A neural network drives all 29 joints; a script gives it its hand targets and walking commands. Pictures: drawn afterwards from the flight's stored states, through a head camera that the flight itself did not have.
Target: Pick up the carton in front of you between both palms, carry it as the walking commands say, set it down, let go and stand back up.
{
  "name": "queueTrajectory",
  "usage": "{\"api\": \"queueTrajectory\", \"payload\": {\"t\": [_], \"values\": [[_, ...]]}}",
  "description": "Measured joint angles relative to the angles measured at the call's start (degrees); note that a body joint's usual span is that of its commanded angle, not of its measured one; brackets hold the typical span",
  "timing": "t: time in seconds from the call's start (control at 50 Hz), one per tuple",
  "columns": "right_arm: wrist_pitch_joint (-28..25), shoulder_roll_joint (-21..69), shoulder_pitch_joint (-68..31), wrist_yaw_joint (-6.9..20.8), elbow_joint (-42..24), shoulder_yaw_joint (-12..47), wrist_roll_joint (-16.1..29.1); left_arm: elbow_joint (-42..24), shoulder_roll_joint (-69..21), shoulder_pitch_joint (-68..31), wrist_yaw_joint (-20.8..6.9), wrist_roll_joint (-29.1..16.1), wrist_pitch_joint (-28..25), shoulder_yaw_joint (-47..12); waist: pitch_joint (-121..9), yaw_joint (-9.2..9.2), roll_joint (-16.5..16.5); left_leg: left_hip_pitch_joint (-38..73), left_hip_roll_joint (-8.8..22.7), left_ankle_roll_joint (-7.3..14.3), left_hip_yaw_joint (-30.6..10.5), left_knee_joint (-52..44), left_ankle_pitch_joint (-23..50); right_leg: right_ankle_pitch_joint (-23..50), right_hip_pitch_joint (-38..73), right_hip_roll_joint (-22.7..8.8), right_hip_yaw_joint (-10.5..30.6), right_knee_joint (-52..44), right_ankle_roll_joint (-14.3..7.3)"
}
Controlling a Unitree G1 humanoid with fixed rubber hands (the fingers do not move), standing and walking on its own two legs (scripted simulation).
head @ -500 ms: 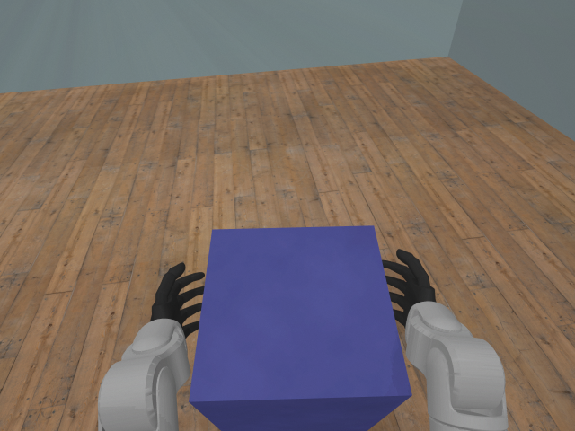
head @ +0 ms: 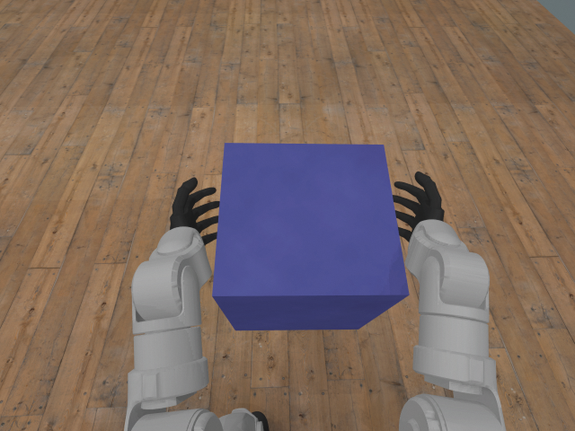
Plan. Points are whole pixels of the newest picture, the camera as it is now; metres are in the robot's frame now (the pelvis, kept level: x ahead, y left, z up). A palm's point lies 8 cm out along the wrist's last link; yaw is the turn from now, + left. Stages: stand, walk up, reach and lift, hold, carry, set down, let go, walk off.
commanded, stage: carry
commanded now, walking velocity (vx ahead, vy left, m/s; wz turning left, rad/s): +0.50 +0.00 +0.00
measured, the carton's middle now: (300, 248) +0.36 +0.01 +0.02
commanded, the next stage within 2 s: none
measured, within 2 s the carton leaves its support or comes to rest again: neither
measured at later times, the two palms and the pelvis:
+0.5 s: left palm (220, 110) +0.59 +0.14 +0.10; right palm (393, 110) +0.60 -0.16 +0.10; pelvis +0.35 -0.01 +0.02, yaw +2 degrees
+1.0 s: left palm (216, 29) +0.91 +0.20 +0.09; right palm (347, 30) +0.90 -0.10 +0.10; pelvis +0.68 +0.05 +0.02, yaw -1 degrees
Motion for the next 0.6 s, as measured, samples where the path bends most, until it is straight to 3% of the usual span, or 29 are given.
{"api": "queueTrajectory", "payload": {"t": [0.06,0.12,0.22,0.36,0.4,0.44,0.5,0.54,0.6], "values": [[-0.5,1.1,-0.9,-0.2,1.1,1.3,0.7,1.1,2.3,-0.4,0.4,-0.1,-1.0,1.1,1.0,-2.93,-0.3,1.5,-0.9,-0.2,0.5,4.4,-6.2,-0.4,-8.3,1.8,5.7,22.9,-0.6],[0.8,2.4,2.3,0.6,-1.7,2.4,2.0,0.2,1.5,1.1,-0.1,-0.4,-0.5,2.7,1.8,-4.21,0.5,6.4,-0.9,-1.0,0.3,0.1,-8.3,2.9,-16.3,2.9,5.8,31.3,-1.2],[1.8,2.7,9.4,1.0,-10.6,4.3,3.3,-7.3,-1.2,6.8,-1.3,-0.1,0.0,0.5,2.6,-4.41,1.4,16.4,-0.5,-1.0,-0.1,-9.4,-9.2,8.8,-23.2,2.0,3.7,19.1,-0.4],[5.9,0.8,18.4,1.4,-21.7,10.1,4.4,-19.7,1.4,17.5,-2.2,-1.5,4.0,-7.5,-0.4,-2.70,1.0,31.0,-0.4,-3.3,-0.1,-17.6,-14.5,25.0,-19.8,2.2,-1.9,-10.7,-0.3],[7.6,0.6,21.7,1.7,-24.4,11.3,4.2,-22.4,1.6,20.7,-2.7,-1.8,5.9,-9.0,-1.8,-2.22,1.0,32.8,0.0,-4.1,-0.6,-12.4,-18.5,27.8,-15.2,3.2,-4.8,-16.5,-1.2],[9.4,0.4,24.5,2.0,-25.9,11.7,3.8,-23.1,1.6,23.3,-2.9,-1.7,7.2,-10.6,-3.1,-1.37,2.4,28.7,1.5,-4.5,-1.8,3.2,-20.1,24.8,-13.3,4.0,-6.0,-13.9,-5.6],[12.2,0.6,28.3,2.1,-27.0,12.5,3.1,-23.3,1.4,26.6,-2.8,-1.6,9.8,-11.6,-4.0,-0.64,2.1,16.1,0.2,-3.9,-4.5,29.1,-18.5,19.5,-9.9,3.4,-6.4,-12.5,-5.7],[13.4,0.8,30.0,2.4,-27.4,13.5,2.6,-24.3,1.2,29.1,-2.8,-1.5,10.9,-11.7,-4.3,-0.29,1.6,9.8,0.7,-3.6,-3.7,32.9,-15.7,19.1,-6.0,3.2,-6.1,-15.7,-4.6],[13.7,1.0,31.6,2.8,-27.8,14.7,1.7,-25.5,1.1,31.1,-3.0,-1.6,11.4,-11.5,-5.2,0.09,1.1,3.6,2.6,-4.2,-2.7,25.6,-11.9,18.3,-0.5,3.1,-5.4,-20.3,-4.1]]}}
